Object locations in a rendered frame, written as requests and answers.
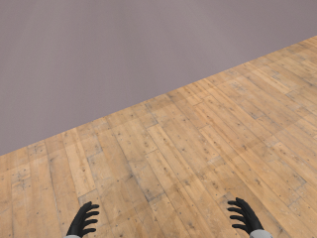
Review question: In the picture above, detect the right robot hand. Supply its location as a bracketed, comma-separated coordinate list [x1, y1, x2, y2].
[227, 197, 264, 235]

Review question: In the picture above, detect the left robot hand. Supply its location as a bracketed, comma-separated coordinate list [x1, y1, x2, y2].
[66, 201, 100, 238]

